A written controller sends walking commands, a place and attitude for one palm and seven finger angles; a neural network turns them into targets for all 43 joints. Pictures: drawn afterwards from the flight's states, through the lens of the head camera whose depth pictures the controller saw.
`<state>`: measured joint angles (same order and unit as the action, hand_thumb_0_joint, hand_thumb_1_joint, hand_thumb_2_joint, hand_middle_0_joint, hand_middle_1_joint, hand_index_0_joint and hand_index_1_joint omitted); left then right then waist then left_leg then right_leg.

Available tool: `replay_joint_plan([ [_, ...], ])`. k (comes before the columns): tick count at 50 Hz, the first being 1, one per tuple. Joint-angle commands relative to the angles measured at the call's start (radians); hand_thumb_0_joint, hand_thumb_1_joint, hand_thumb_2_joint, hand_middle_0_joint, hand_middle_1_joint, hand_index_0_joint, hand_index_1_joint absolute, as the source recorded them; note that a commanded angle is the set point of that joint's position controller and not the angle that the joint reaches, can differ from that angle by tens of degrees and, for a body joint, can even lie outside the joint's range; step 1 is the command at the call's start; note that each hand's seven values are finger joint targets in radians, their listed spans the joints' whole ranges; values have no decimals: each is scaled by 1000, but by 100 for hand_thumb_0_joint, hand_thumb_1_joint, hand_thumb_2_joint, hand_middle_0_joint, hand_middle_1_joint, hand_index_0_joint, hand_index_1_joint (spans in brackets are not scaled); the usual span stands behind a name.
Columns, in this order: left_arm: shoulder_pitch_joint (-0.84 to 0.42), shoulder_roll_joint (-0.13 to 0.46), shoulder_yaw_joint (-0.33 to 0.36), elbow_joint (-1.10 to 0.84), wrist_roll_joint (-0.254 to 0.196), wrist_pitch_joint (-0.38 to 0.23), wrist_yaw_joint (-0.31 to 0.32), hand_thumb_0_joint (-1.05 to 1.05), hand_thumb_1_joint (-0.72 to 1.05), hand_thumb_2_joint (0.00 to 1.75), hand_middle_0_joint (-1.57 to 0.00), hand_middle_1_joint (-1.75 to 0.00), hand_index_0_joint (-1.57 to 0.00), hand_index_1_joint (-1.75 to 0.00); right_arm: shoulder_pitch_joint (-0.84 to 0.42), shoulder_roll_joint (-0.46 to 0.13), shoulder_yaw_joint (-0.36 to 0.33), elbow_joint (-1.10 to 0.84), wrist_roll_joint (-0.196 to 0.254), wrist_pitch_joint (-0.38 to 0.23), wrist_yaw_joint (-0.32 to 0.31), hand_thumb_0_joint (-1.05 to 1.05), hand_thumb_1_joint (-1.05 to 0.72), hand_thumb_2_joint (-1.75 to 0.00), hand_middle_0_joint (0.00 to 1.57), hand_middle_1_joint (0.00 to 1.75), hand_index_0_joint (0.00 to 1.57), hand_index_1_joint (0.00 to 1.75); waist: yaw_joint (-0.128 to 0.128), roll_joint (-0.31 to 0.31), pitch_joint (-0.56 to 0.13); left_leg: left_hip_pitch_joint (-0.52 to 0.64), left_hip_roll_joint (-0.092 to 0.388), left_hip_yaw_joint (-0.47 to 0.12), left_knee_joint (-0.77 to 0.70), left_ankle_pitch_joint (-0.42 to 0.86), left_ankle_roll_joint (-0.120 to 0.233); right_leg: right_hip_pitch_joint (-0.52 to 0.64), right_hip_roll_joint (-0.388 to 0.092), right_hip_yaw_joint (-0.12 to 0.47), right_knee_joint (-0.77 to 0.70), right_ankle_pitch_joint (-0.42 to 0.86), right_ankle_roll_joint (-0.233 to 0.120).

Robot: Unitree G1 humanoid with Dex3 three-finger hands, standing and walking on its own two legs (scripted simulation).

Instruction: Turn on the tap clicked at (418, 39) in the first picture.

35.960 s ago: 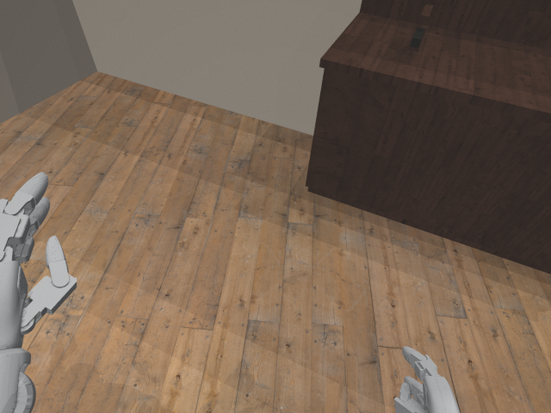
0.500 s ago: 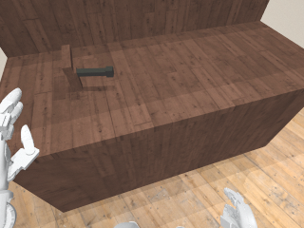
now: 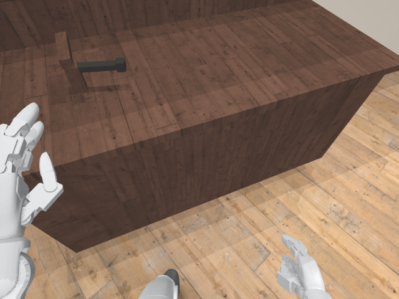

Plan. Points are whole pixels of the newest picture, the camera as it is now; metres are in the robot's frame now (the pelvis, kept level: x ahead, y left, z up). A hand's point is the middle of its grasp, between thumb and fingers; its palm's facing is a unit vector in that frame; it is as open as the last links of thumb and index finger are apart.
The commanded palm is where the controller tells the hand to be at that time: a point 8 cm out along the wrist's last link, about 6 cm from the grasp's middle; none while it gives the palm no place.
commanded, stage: stop stepping back and stand still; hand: left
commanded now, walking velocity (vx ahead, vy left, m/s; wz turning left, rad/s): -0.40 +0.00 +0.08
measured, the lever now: (120, 64) +0.68 +0.28 +0.06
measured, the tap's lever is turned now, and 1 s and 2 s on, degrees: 76 76 76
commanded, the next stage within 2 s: stand and check the lever's angle in 1.10 s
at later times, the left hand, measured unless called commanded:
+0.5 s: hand (15, 298) +0.11 +0.21 +0.18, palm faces +0.37 -0.81 -0.45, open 7.5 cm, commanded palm +0.06 +0.26 +0.19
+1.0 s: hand out of the picture +0.09 +0.22 +0.16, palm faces +0.47 -0.79 -0.39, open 7.4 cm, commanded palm +0.03 +0.25 +0.19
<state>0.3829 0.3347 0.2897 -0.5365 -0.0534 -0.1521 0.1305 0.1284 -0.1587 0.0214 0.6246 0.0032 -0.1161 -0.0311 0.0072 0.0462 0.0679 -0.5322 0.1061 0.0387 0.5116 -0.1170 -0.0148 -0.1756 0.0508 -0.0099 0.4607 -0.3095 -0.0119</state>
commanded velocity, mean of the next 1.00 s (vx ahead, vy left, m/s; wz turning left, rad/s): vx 0.14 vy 0.06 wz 0.00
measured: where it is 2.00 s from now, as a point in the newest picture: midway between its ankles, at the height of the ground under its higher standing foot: outside the picture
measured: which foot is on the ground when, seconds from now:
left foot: up 0.00-0.20, down 0.22-0.46, up 0.48-0.72, down 0.74-0.90, up 0.92-1.00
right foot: down 0.00-1.00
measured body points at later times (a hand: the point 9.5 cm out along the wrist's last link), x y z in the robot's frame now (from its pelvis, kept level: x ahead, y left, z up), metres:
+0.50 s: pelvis -0.09 -0.03 +0.00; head -0.08 -0.03 +0.45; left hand +0.08 +0.25 +0.20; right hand +0.07 -0.25 -0.10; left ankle -0.07 +0.09 -0.71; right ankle -0.03 -0.09 -0.73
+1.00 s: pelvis -0.11 -0.04 +0.00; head -0.12 -0.06 +0.45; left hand +0.06 +0.26 +0.18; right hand +0.05 -0.27 -0.10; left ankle -0.13 +0.10 -0.68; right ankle -0.04 -0.10 -0.73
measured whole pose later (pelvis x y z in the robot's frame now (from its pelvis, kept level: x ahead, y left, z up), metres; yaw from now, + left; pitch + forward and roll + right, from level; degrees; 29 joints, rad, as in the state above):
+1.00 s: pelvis -0.11 -0.04 +0.00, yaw +4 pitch -3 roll +1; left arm 0.44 0.32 0.33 -0.38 -0.04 -0.15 0.13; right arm 0.24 -0.22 -0.01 0.69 0.02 -0.09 -0.04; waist 0.00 0.03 0.03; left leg -0.37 0.02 -0.01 0.96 -0.38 0.02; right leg -0.29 0.05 -0.08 0.54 -0.20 -0.09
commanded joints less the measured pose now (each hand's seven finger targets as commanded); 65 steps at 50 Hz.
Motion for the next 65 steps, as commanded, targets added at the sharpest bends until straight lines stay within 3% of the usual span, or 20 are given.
replay_joint_plan([
  [1, 98, 299, 245, -298, -6, -134, -1, 0, 90, 90, -20, -30, -20, -30, -64, -132, -83, -166, 35, -35, -16, 0, -90, -90, 20, 30, 20, 30, 43, -339, -223, 12, -166, -61, 815, -459, -43, -100, -378, 172, -161, 796, -190],
  [6, 169, 203, 231, -179, -10, -108, 10, 0, 90, 90, -20, -30, -20, -30, -72, -105, -39, -206, 29, 9, -19, 0, -90, -90, 20, 30, 20, 30, -33, -80, -197, 93, -86, -25, 294, -295, 5, 25, -295, 112, 19, 839, -112],
  [9, 120, 172, 198, -139, -11, -99, 30, 0, 90, 90, -20, -30, -20, -30, -5, -165, -74, -194, 37, -2, -33, 0, -90, -90, 20, 30, 20, 30, -43, -27, -231, 336, -66, -32, -138, -19, 21, 21, -205, 100, 115, 469, -44],
  [11, 96, 182, 175, -205, -13, -84, 40, 0, 90, 90, -20, -30, -20, -30, 28, -211, -104, -214, 44, -20, -34, 0, -90, -90, 20, 30, 20, 30, -26, 155, -226, 541, 140, -255, -114, 431, 113, -230, -85, 35, 241, -52, 15],
  [14, 106, 201, 154, -305, 0, -62, 35, 0, 90, 90, -20, -30, -20, -30, 39, -174, -82, -207, 27, -42, -19, 0, -90, -90, 20, 30, 20, 30, -43, 234, -198, 558, 128, -351, -137, 473, 142, -345, -41, 15, 320, -184, 24],
  [21, 144, 217, 189, -201, 20, -45, 54, 0, 90, 90, -20, -30, -20, -30, -28, -187, -69, -165, 16, -35, -14, 0, -90, -90, 20, 30, 20, 30, 4, 57, -84, -12, 10, -162, -120, -583, 106, 157, -52, 4, -26, -72, -7],
  [23, 92, 206, 169, -110, 20, -41, 34, 0, 90, 90, -20, -30, -20, -30, -28, -177, -89, -164, 22, -9, -12, 0, -90, -90, 20, 30, 20, 30, -2, -290, -41, -55, -127, -29, 424, -464, 50, -38, -326, 509, -302, -481, -144],
  [24, 35, 198, 162, -99, 9, -44, 23, 0, 90, 90, -20, -30, -20, -30, -9, -175, -96, -145, 24, -10, -15, 0, -90, -90, 20, 30, 20, 30, -20, -292, -13, -20, -119, -66, 631, -351, 37, -165, -378, 600, -381, -482, -158],
  [29, -36, 173, 115, -20, 5, -47, 3, 0, 90, 90, -20, -30, -20, -30, 13, -144, -63, -123, 16, -4, -27, 0, -90, -90, 20, 30, 20, 30, -56, -146, -106, 182, -83, 4, 443, -241, 37, -285, -276, 266, -311, -414, -108],
  [34, -10, 201, 120, -165, 11, -52, 40, 0, 90, 90, -20, -30, -20, -30, 8, -149, -51, -154, -1, -43, -50, 0, -90, -90, 20, 30, 20, 30, -33, -129, -156, 396, -115, 68, -46, -335, 78, -172, -246, 197, -214, -364, -83],
  [37, 11, 222, 166, -231, 9, -66, 57, 0, 90, 90, -20, -30, -20, -30, 15, -185, -57, -179, 0, -54, -46, 0, -90, -90, 20, 30, 20, 30, -27, 264, -128, 403, 151, -342, -340, -506, 183, -237, -37, -17, 258, -135, 4],
  [39, 13, 251, 218, -184, 19, -54, 63, 0, 90, 90, -20, -30, -20, -30, 20, -149, -61, -152, 7, -64, -44, 0, -90, -90, 20, 30, 20, 30, -24, 147, -97, 329, 182, -319, -303, -331, 213, -295, -36, 11, 457, -165, 22],
  [43, 67, 172, 164, -20, 19, -35, 41, 0, 90, 90, -20, -30, -20, -30, -5, -172, -58, -140, 13, -50, -35, 0, -90, -90, 20, 30, 20, 30, 2, 98, 2, 67, 61, -123, -105, -439, 116, 29, -54, -17, -6, -14, 17],
  [44, 66, 171, 157, 17, 24, -39, 33, 0, 90, 90, -20, -30, -20, -30, 2, -173, -66, -134, 10, -43, -35, 0, -90, -90, 20, 30, 20, 30, 3, -102, -3, 1, -23, -50, 105, -391, 87, 92, -103, 114, -116, -17, -11],
  [45, 39, 190, 152, 3, 22, -37, 21, 0, 90, 90, -20, -30, -20, -30, -6, -172, -83, -148, 14, -38, -29, 0, -90, -90, 20, 30, 20, 30, -7, -377, -53, -47, -112, 7, 393, -396, 51, 81, -300, 456, -269, -116, -66],
  [46, -35, 189, 143, -43, 8, -45, 10, 0, 90, 90, -20, -30, -20, -30, -28, -174, -84, -155, 18, -41, -28, 0, -90, -90, 20, 30, 20, 30, -18, -376, -50, -46, -114, -47, 563, -350, 39, 17, -363, 530, -319, -87, -82],
  [50, -38, 190, 132, -125, 15, -83, 3, 0, 90, 90, -20, -30, -20, -30, 9, -169, -78, -127, 14, -40, -12, 0, -90, -90, 20, 30, 20, 30, -30, -77, -103, 102, -62, -65, 445, -213, 29, -70, -314, 340, -291, -85, -58],
  [55, 1, 223, 159, -236, 18, -88, 43, 0, 90, 90, -20, -30, -20, -30, -1, -156, -64, -162, 0, -52, -31, 0, -90, -90, 20, 30, 20, 30, -10, -104, -148, 390, -96, -4, 4, -202, 54, -119, -279, 217, -258, -170, -75],
  [59, 12, 197, 165, -196, 17, -86, 57, 0, 90, 90, -20, -30, -20, -30, -13, -184, -60, -177, 4, -50, -33, 0, -90, -90, 20, 30, 20, 30, 4, 163, -100, 284, 104, -296, -288, -360, 126, -74, -68, 59, 21, -1, 13],
  [65, 64, 139, 130, -46, 20, -61, 28, 0, 90, 90, -20, -30, -20, -30, -18, -167, -64, -163, 14, -51, -26, 0, -90, -90, 20, 30, 20, 30, -9, -71, -83, 234, -26, -109, -118, -167, 61, -1, -101, 121, -120, 130, 6],
])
